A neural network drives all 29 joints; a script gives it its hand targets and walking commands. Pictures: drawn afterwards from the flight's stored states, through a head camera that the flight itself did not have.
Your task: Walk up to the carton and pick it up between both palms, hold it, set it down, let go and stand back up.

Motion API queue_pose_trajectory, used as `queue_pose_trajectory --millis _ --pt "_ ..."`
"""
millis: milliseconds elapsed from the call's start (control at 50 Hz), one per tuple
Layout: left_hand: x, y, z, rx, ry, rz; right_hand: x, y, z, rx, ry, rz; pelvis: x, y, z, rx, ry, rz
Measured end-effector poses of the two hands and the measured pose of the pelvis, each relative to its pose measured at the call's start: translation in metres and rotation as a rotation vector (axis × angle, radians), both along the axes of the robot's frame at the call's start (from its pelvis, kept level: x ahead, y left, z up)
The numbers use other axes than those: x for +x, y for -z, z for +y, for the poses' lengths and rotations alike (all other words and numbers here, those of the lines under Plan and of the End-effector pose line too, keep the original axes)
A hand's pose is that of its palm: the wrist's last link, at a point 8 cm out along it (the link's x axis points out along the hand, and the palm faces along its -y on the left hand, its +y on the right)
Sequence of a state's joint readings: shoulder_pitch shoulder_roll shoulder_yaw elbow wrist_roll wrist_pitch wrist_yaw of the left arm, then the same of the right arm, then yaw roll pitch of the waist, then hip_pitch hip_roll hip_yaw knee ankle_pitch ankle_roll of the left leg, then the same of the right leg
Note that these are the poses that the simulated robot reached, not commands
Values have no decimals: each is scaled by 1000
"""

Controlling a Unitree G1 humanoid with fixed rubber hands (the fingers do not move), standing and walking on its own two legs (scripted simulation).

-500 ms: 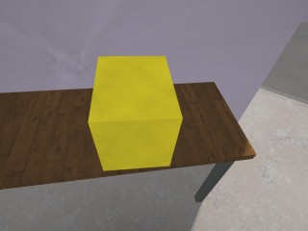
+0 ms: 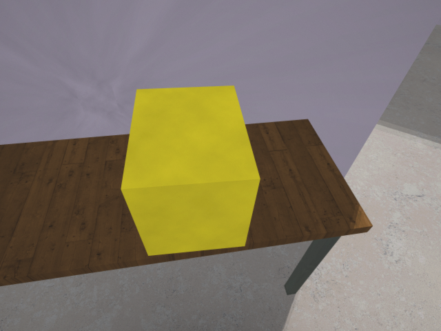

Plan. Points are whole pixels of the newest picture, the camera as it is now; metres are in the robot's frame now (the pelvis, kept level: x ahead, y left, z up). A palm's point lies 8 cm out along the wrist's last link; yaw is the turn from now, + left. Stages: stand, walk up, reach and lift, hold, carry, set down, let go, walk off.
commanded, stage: walk up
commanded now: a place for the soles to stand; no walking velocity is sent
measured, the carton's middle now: (191, 169) +0.46 +0.07 +0.01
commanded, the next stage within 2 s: stand in 1.74 s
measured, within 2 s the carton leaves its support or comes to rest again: neither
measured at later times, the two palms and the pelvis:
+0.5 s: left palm out of the picture +0.03 +0.33 -0.13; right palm out of the picture +0.06 -0.24 -0.12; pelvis -0.03 +0.04 -0.01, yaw +6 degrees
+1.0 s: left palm out of the picture -0.05 +0.29 -0.13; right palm out of the picture +0.03 -0.19 -0.12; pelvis -0.03 +0.04 +0.01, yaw +9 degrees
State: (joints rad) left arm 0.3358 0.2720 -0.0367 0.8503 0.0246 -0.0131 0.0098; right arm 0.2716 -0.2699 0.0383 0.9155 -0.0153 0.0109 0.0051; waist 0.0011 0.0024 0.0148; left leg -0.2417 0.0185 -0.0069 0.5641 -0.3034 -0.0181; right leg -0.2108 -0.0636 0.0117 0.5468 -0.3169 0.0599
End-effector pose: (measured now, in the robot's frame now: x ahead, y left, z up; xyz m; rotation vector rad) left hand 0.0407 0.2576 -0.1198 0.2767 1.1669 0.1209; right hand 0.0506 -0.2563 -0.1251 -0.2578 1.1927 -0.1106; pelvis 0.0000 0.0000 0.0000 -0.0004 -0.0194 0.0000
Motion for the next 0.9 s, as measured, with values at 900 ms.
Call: queue_pose_trajectory --millis 900 --pt "-83 4 28 -46 -197 39 -17 1 67 42 -95 16 -35 -5 42 -3 -152 -17"
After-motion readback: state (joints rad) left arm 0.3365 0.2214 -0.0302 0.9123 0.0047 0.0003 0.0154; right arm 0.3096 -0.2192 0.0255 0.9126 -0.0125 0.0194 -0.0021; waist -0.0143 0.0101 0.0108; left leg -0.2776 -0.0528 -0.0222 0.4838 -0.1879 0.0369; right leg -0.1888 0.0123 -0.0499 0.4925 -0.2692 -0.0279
